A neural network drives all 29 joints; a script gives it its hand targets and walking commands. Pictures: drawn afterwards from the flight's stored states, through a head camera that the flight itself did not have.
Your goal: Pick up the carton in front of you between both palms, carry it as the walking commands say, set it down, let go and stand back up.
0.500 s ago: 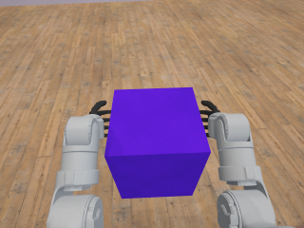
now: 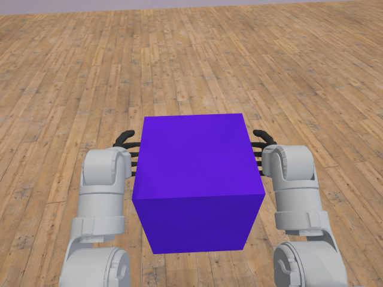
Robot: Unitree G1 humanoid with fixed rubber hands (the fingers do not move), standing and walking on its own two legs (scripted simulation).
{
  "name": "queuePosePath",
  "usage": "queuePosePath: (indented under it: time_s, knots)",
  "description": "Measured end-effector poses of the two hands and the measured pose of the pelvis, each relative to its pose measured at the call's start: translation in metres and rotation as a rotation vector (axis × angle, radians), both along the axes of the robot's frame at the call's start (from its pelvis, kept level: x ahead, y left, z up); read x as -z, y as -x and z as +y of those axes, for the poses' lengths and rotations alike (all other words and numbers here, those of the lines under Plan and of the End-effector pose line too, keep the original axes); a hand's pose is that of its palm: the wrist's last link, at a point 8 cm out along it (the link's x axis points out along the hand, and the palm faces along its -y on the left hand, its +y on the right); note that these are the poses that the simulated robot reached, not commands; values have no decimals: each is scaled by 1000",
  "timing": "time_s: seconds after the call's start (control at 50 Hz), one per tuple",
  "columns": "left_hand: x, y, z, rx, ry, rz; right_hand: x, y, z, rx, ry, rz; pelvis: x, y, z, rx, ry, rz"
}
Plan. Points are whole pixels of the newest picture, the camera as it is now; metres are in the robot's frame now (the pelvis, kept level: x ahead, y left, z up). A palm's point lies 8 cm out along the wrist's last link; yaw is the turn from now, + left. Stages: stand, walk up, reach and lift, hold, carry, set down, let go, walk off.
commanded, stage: carry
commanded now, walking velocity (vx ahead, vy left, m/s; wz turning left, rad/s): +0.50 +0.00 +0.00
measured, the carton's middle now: (195, 186) +0.34 +0.00 +0.04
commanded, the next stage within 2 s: none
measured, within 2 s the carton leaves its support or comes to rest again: neither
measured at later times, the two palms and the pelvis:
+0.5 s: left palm (134, 129) +0.48 +0.15 +0.09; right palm (249, 123) +0.50 -0.15 +0.09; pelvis +0.14 -0.01 -0.02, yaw +0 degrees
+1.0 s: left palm (145, 108) +0.81 +0.19 -0.08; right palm (219, 110) +0.78 -0.11 -0.08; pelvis +0.45 +0.06 -0.14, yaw +0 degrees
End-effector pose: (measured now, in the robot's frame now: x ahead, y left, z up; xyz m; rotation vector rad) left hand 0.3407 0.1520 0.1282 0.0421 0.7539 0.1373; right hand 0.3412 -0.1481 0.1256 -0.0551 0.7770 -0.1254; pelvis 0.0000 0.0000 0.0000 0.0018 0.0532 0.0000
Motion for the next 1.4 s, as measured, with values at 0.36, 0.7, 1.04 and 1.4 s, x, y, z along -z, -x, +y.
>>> queuePosePath:
  time_s: [0.36, 0.7, 1.04, 1.4]
  knots:
    - [20, -101, -6, 17, -24, 18, 29, -93, -5, 4, 0, 15, 19, -89, 0, -7, 25, 37]
    - [64, -257, 42, -113, -1, -38, 67, -287, 44, -44, -66, -44, 54, -257, 12, 12, 33, 29]
    - [215, -488, 29, 65, 72, 97, 208, -460, 34, 120, -23, 82, 139, -468, 58, 5, 17, 41]
    - [165, -696, 45, -104, 30, -53, 163, -724, 50, -49, -60, -61, 120, -712, 27, -41, -9, 34]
